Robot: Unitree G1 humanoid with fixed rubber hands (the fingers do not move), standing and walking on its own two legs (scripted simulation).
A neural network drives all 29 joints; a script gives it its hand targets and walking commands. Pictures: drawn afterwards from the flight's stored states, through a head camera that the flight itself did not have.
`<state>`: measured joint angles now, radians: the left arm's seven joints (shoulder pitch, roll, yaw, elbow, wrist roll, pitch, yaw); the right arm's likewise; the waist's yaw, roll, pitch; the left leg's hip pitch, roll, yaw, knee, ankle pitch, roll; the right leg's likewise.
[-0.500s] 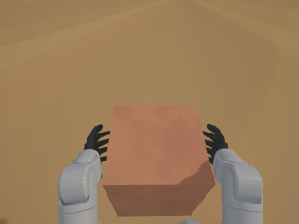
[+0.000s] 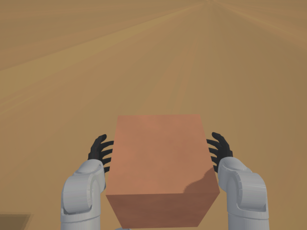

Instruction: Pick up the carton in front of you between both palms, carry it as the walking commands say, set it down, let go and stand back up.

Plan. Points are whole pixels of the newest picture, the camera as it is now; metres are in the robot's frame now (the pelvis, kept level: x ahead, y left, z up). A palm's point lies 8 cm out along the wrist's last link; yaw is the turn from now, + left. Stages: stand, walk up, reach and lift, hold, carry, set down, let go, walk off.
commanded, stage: carry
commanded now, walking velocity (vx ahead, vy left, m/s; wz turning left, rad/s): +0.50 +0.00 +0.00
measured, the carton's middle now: (159, 173) +0.27 +0.01 -0.02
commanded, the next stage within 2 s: none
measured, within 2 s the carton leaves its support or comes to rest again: neither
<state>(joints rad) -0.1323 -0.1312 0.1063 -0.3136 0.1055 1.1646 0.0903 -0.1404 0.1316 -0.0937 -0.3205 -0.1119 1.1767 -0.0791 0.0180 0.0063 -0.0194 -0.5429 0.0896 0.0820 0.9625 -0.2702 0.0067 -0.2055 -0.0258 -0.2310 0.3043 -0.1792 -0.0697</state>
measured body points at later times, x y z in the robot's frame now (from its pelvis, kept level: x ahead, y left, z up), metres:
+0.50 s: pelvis +0.34 +0.05 +0.00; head +0.37 +0.07 +0.45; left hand +0.64 +0.19 +0.07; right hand +0.62 -0.11 +0.08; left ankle +0.32 +0.12 -0.75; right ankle +0.36 -0.10 -0.68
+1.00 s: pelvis +0.68 -0.01 +0.00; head +0.71 -0.03 +0.45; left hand +0.95 +0.14 +0.06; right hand +0.96 -0.16 +0.05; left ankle +0.72 +0.15 -0.68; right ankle +0.65 -0.08 -0.75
